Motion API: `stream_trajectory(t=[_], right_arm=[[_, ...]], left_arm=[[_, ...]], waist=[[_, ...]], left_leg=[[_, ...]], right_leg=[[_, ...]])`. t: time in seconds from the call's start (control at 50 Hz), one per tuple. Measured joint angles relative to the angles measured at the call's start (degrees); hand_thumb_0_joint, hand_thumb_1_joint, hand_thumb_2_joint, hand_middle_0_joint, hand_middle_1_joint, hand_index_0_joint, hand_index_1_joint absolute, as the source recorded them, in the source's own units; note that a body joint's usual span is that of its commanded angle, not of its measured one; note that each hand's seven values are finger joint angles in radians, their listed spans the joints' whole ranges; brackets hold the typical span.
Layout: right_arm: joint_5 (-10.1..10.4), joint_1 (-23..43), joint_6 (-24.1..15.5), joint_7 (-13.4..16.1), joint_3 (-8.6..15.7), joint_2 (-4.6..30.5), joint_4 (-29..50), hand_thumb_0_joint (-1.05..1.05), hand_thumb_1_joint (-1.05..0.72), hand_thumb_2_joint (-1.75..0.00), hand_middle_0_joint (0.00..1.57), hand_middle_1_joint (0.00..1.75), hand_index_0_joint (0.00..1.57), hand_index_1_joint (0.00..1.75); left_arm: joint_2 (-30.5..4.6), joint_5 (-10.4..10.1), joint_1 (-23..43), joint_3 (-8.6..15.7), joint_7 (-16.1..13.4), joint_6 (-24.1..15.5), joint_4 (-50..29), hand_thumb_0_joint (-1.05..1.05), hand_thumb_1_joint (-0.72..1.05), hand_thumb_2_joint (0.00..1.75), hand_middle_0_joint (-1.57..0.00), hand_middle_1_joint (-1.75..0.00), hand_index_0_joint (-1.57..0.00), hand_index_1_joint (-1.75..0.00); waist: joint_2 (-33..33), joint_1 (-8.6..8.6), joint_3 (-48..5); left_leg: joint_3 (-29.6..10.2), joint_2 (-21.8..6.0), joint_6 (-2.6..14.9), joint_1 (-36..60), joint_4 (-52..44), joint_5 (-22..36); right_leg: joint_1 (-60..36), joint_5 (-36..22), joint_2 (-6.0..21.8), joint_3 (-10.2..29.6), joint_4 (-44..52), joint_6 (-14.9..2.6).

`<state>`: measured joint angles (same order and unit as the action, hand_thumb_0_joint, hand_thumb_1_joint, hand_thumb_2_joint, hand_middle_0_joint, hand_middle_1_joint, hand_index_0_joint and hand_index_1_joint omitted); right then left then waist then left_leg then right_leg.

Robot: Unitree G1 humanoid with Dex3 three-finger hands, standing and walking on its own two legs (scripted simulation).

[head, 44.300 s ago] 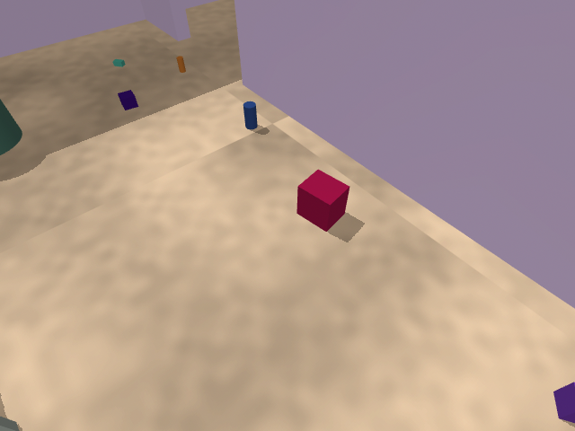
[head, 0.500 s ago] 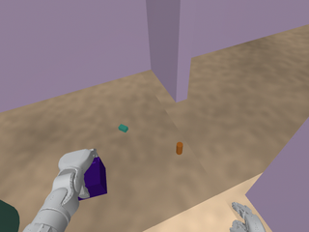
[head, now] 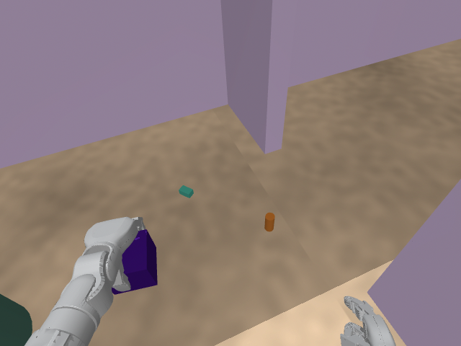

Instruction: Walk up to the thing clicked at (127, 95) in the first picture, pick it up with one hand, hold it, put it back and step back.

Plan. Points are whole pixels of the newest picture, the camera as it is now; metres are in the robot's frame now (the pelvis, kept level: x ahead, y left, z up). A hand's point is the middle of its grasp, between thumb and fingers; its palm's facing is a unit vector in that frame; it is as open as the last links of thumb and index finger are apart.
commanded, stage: hold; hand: left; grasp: from above
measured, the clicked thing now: (130, 261) +0.31 +0.22 -0.05
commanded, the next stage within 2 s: crouch in 0.36 s
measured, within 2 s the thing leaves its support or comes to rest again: neither
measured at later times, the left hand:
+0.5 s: hand (123, 253) +0.31 +0.22 -0.02, palm faces -0.43 -0.11 -0.90, open 11.6 cm
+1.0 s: hand (141, 274) +0.33 +0.23 -0.17, palm faces -0.43 -0.03 -0.90, open 11.6 cm
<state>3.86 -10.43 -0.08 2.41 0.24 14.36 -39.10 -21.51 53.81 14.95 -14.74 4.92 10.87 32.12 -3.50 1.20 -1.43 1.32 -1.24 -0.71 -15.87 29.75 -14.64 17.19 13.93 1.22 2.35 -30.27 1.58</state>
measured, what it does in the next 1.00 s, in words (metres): lowers itself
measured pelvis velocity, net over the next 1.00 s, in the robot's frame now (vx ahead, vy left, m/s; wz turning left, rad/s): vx -0.02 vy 0.00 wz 0.02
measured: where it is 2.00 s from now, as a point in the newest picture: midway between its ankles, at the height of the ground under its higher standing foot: outside the picture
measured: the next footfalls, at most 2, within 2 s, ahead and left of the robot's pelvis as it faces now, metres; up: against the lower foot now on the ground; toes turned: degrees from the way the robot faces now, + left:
none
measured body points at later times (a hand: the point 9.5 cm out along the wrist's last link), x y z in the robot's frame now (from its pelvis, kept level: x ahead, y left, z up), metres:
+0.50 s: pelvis +0.01 +0.00 +0.00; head +0.01 -0.03 +0.45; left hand +0.33 +0.22 +0.03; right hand +0.16 -0.24 -0.11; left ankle +0.01 +0.13 -0.73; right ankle +0.02 -0.14 -0.73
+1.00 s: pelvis -0.02 +0.00 -0.07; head +0.07 +0.01 +0.38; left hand +0.34 +0.23 -0.11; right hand +0.08 -0.28 -0.18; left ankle +0.01 +0.13 -0.73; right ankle +0.02 -0.14 -0.73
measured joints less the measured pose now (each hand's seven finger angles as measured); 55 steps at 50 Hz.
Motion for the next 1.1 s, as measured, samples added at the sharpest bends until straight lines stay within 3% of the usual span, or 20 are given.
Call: stream_trajectory(t=[0.6,0.7,0.82,0.96,1.1], right_arm=[[0.0,-0.4,1.0,-0.3,0.7,0.1,0.1,0.01,-0.89,-0.89,0.2,0.3,0.2,0.3],[-0.3,0.0,1.2,-0.9,0.9,-0.1,0.2,0.01,-0.89,-0.89,0.2,0.3,0.2,0.3],[-1.3,0.1,1.2,-2.1,1.8,-0.2,-0.9,0.01,-0.88,-0.89,0.2,0.3,0.2,0.3],[-2.9,-1.9,0.2,-3.0,3.4,0.6,-2.1,0.01,-0.89,-0.89,0.21,0.3,0.2,0.3],[-4.4,-4.6,-0.6,-3.2,4.4,1.4,-2.6,0.01,-0.89,-0.89,0.2,0.3,0.2,0.3]], left_arm=[[0.8,0.5,-0.8,0.8,-1.2,-0.7,0.6,0.0,-0.26,0.75,-0.51,-0.81,-0.52,-0.78],[1.7,2.1,0.0,1.3,-5.1,-2.5,5.1,0.0,-0.25,0.74,-0.5,-0.82,-0.51,-0.79],[3.0,4.4,4.1,1.6,-13.0,-4.7,16.0,0.0,-0.24,0.74,-0.5,-0.82,-0.51,-0.79],[3.5,7.3,13.1,4.1,-21.4,-6.2,29.6,0.0,-0.24,0.73,-0.49,-0.82,-0.5,-0.79],[1.7,8.6,21.6,8.1,-26.5,-6.7,37.5,0.0,-0.23,0.73,-0.48,-0.83,-0.5,-0.8]], waist=[[-0.2,-0.19,0.0],[0.6,-0.55,0.3],[2.0,-1.33,0.1],[2.9,-3.59,-3.6],[2.2,-6.81,-7.8]], left_leg=[[0.0,-0.1,-0.08,1.1,-1.4,-0.2],[-0.3,-0.1,-0.1,-0.6,-0.1,-0.6],[-0.9,-0.1,-0.23,-7.7,5.8,-2.4],[-2.0,-0.4,-0.38,-27.6,23.4,-8.6],[-2.8,-0.5,-0.16,-50.2,42.8,-14.7]], right_leg=[[-1.1,0.2,-0.1,-0.1,1.4,-0.08],[0.5,0.7,0.0,-0.4,0.1,-0.1],[7.2,2.4,-0.1,-0.8,-5.3,-0.16],[26.2,8.0,-0.6,-1.3,-21.6,0.19],[48.4,13.8,-0.9,-1.4,-40.2,0.51]])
